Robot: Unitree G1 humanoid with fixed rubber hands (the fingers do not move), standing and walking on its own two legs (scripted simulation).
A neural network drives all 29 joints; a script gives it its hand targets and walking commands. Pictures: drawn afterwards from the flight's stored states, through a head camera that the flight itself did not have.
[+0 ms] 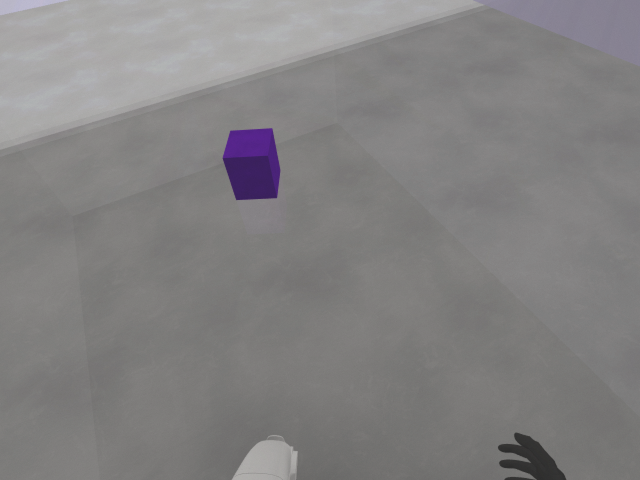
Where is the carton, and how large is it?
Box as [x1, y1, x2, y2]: [223, 128, 279, 199]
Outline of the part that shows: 271,128 230,131 223,155 223,160 236,199 276,197 279,177 279,166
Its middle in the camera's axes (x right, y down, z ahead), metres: -0.32 -0.37 +1.84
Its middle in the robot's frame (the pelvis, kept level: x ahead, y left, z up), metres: +1.51 +0.51 -0.66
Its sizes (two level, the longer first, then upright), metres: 0.210 0.200 0.250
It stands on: the floor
